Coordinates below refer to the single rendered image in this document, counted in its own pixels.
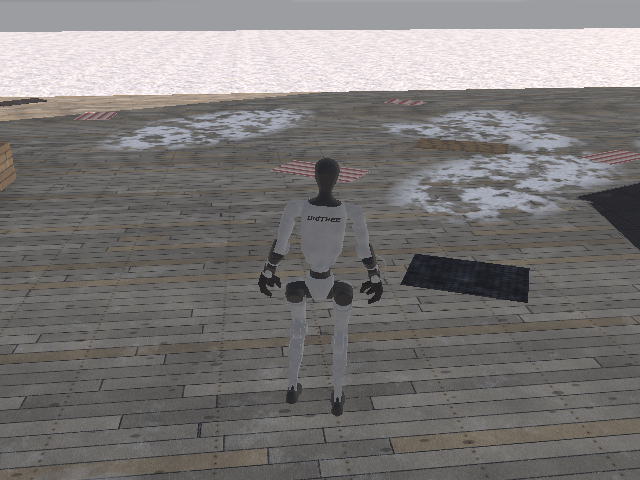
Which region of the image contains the right robot upper arm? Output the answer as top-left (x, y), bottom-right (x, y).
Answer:
top-left (345, 203), bottom-right (372, 259)

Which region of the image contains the right robot hand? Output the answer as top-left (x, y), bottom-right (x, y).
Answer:
top-left (360, 280), bottom-right (383, 304)

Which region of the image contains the left robot forearm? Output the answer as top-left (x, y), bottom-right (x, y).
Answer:
top-left (262, 239), bottom-right (283, 278)

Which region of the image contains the humanoid robot head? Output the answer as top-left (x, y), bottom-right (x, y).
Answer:
top-left (308, 158), bottom-right (342, 207)

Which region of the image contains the left robot hand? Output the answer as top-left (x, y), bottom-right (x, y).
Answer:
top-left (258, 272), bottom-right (281, 297)

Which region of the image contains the left robot upper arm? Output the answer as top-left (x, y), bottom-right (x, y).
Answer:
top-left (273, 200), bottom-right (304, 255)

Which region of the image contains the robot left thigh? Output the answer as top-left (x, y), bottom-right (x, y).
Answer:
top-left (285, 277), bottom-right (308, 339)

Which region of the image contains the right robot forearm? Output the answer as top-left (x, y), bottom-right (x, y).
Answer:
top-left (362, 243), bottom-right (381, 283)

